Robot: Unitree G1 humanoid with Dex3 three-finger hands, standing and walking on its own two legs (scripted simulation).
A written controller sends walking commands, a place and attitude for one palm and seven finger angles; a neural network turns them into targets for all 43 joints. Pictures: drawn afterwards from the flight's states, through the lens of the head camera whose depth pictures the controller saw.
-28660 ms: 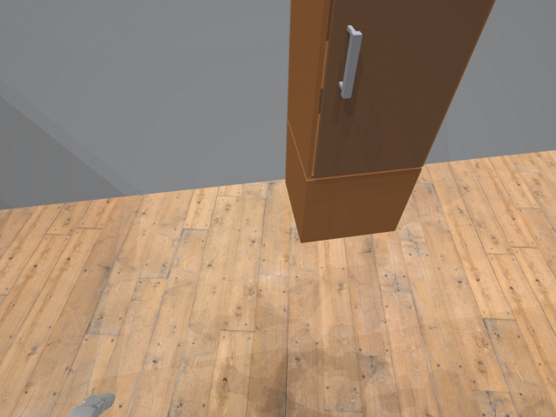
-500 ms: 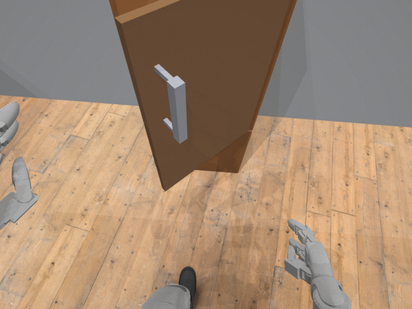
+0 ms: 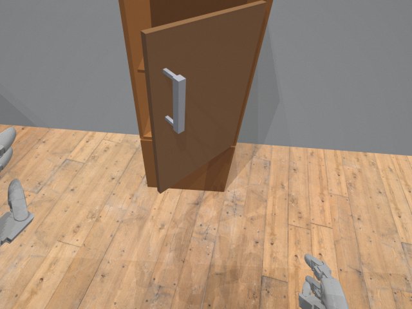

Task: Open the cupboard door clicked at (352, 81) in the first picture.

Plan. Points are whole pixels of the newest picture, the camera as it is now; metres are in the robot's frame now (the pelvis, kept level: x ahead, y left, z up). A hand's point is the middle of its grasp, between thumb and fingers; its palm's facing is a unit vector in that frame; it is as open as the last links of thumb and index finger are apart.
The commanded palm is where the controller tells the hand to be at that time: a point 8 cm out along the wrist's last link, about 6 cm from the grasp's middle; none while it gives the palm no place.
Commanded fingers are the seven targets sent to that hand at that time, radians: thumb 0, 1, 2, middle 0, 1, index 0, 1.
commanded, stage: stop stepping back and stand still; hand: left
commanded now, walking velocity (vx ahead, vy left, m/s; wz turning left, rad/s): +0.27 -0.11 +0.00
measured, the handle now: (173, 102) +0.57 +0.11 +0.08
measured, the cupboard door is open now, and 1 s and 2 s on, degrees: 44 44 44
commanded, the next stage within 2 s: let the arm hang, fingers relaxed in 0.58 s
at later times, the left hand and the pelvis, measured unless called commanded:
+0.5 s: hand out of the picture +0.16 +0.28 +0.18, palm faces +0.45 -0.76 -0.47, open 7.4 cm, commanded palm +0.09 +0.32 +0.18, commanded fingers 0.00 0.90 0.90 -0.20 -0.30 -0.20 -0.30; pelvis -0.05 +0.01 +0.00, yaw +1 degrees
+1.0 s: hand out of the picture +0.00 +0.19 -0.17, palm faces +0.12 -0.97 -0.20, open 7.0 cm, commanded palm none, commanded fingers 0.00 0.90 0.90 -0.20 -0.30 -0.20 -0.30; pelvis -0.05 +0.01 +0.00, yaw +5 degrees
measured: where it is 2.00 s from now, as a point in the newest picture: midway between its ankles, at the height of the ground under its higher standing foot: outside the picture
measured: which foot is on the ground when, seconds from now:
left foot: down 0.00-0.12, up 0.14-0.38, down 0.40-1.00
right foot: down 0.00-1.00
